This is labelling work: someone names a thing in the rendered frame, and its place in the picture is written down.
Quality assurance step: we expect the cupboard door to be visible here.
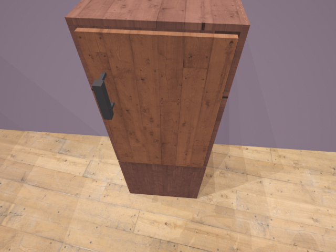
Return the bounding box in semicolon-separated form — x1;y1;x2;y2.
74;28;238;167

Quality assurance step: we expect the handle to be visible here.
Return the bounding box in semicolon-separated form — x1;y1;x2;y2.
92;72;114;120

